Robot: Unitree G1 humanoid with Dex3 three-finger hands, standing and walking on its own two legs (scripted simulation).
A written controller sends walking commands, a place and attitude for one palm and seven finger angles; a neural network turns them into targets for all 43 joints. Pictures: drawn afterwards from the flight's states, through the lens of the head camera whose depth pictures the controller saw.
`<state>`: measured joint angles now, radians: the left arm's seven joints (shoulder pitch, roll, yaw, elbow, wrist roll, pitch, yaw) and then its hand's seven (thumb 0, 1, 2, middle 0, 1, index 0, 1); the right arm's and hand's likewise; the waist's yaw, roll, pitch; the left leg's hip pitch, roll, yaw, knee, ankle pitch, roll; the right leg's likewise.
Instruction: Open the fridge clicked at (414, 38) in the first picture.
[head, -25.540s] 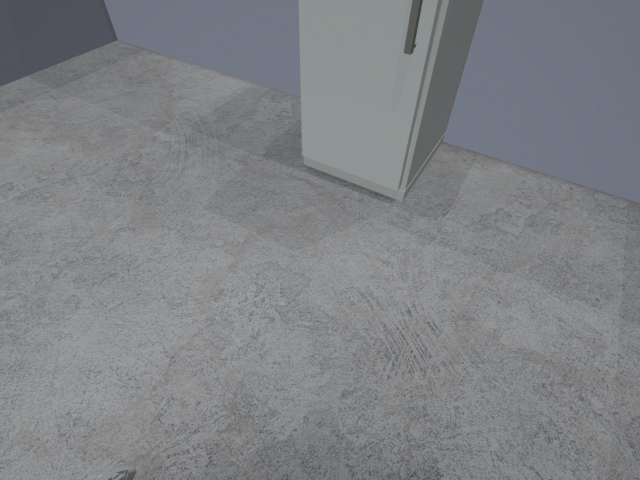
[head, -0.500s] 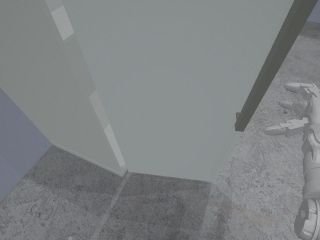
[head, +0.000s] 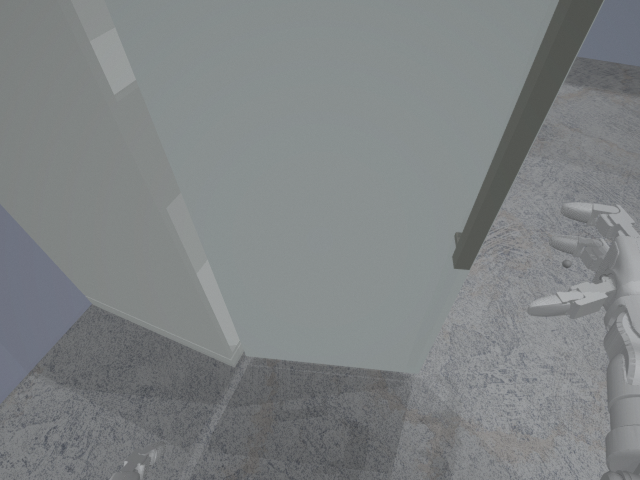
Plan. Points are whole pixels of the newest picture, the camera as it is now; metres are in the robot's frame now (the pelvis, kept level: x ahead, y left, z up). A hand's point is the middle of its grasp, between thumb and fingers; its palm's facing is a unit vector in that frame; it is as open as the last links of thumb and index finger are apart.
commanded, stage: slip the hand off the handle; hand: right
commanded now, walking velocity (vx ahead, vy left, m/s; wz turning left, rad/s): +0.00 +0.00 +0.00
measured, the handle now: (506, 142) +0.49 -0.18 +0.18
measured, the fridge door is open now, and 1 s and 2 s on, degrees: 73 73 73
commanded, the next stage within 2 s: draw the hand back to the body in 0.34 s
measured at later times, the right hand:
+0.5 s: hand (588, 325) +0.29 -0.26 +0.10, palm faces +0.22 +0.97 -0.10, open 14.7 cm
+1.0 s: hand (631, 360) +0.23 -0.25 +0.14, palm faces +0.17 +0.98 -0.05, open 14.5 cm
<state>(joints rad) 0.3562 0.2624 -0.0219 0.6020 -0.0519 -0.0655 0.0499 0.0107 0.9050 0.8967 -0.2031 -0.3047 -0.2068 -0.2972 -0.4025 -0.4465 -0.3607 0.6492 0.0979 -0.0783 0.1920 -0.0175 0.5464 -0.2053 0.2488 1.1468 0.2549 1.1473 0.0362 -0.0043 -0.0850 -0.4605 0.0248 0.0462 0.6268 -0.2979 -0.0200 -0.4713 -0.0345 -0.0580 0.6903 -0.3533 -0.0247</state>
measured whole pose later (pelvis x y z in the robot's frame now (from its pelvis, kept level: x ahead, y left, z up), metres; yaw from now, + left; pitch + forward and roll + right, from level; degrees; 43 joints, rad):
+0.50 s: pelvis -0.01 +0.02 +0.00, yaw -3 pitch +2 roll +1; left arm 0.25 0.26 -0.05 0.61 -0.06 -0.16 0.10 0.01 0.90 0.90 -0.20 -0.30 -0.21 -0.30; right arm -0.14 -0.38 -0.31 0.33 0.20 0.01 0.20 -0.02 0.55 -0.20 0.25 1.15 0.26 1.15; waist -0.03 -0.02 -0.06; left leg -0.36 0.03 0.09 0.62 -0.30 0.00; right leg -0.38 -0.03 -0.01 0.67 -0.33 0.00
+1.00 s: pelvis -0.02 +0.02 +0.00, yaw -2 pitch -1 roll +1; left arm 0.27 0.27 -0.06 0.62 -0.06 -0.25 0.12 0.02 0.90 0.90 -0.20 -0.30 -0.21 -0.30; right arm 0.02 -0.38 -0.40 0.14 0.32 0.00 0.33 -0.02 0.51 -0.23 0.25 1.12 0.25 1.12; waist -0.05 -0.04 -0.05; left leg -0.30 0.02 0.08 0.60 -0.29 0.01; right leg -0.32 -0.04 -0.02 0.64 -0.31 0.01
